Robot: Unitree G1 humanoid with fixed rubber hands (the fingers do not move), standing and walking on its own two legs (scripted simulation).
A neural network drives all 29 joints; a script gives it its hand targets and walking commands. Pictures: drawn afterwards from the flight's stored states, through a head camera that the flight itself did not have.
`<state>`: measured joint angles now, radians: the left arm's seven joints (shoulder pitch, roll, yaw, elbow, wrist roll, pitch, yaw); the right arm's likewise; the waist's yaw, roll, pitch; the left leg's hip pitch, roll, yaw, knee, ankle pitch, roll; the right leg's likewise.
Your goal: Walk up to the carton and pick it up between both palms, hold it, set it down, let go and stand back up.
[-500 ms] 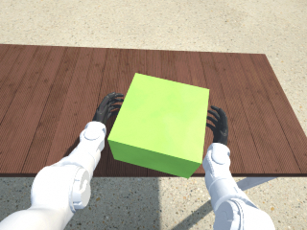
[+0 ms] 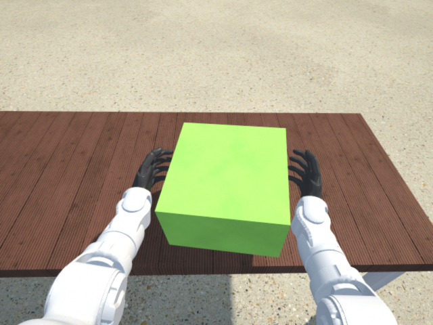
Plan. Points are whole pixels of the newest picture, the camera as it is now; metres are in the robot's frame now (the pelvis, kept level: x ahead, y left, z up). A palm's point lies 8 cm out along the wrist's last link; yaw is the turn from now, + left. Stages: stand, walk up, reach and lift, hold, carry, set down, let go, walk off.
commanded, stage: reach and lift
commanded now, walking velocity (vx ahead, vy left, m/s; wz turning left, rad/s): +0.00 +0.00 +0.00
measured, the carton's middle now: (228, 185) +0.42 -0.06 +0.01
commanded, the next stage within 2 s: none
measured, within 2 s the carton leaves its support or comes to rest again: neither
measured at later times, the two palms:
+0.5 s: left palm (135, 185) +0.37 +0.12 +0.10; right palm (316, 185) +0.34 -0.21 +0.10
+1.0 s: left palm (120, 189) +0.33 +0.13 +0.13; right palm (318, 180) +0.33 -0.20 +0.13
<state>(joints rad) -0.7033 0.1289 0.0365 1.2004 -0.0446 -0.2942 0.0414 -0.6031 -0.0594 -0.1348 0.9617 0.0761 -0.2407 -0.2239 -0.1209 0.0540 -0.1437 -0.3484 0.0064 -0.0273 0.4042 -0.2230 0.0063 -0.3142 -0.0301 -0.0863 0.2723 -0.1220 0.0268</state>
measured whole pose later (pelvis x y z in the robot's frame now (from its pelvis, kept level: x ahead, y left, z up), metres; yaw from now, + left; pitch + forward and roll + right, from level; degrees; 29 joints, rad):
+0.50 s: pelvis -0.01 +0.00 +0.00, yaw -1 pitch -2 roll -1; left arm -0.55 0.01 0.22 0.65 0.14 0.13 0.01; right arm -0.57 -0.08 -0.13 0.77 0.08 -0.02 -0.19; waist -0.07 -0.01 -0.01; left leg -0.10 0.01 0.00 0.32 -0.19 0.00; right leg -0.10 -0.03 -0.06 0.23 -0.10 0.03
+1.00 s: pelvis -0.02 -0.02 +0.00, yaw +0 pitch -6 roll -1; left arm -0.45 -0.05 0.26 0.21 0.25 0.44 -0.05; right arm -0.53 -0.06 -0.08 0.57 0.09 0.11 -0.18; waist -0.07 -0.05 0.05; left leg -0.02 0.02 -0.02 0.31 -0.18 -0.01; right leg -0.02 -0.02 -0.08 0.24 -0.12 0.01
